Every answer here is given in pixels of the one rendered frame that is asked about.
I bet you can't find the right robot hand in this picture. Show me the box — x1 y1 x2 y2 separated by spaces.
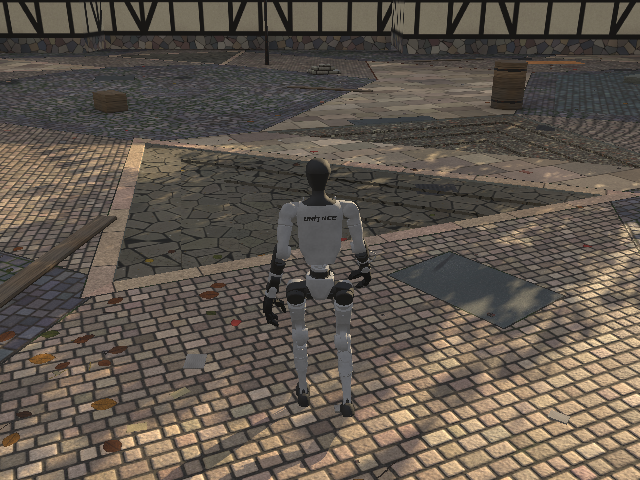
348 269 372 288

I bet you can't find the left robot hand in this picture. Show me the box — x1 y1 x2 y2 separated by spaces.
263 295 286 327

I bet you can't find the robot right forearm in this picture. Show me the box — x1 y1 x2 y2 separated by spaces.
355 238 371 273

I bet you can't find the left robot upper arm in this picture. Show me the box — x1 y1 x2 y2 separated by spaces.
276 202 298 260

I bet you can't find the left robot shin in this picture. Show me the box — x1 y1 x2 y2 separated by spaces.
292 329 308 394

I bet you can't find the robot left forearm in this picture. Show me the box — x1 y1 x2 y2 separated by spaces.
265 244 286 298

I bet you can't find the right robot upper arm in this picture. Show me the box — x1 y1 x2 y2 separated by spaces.
339 200 366 254

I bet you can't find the right robot foot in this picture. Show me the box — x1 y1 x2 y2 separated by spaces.
340 399 355 417

